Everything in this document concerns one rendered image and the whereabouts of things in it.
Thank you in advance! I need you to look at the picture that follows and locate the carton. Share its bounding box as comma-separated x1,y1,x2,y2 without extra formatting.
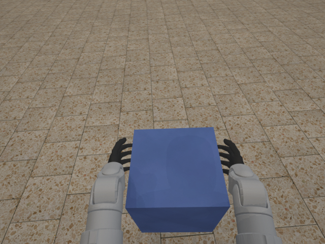
125,127,230,233

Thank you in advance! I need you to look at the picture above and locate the left robot hand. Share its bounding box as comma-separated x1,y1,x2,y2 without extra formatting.
108,138,133,172

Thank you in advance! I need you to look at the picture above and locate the robot left forearm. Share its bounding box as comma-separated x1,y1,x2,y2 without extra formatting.
80,162,125,244

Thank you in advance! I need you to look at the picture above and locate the right robot hand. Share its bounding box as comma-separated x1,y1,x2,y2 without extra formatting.
217,139,244,175

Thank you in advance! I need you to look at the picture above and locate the robot right forearm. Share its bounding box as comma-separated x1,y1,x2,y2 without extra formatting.
228,164,283,244

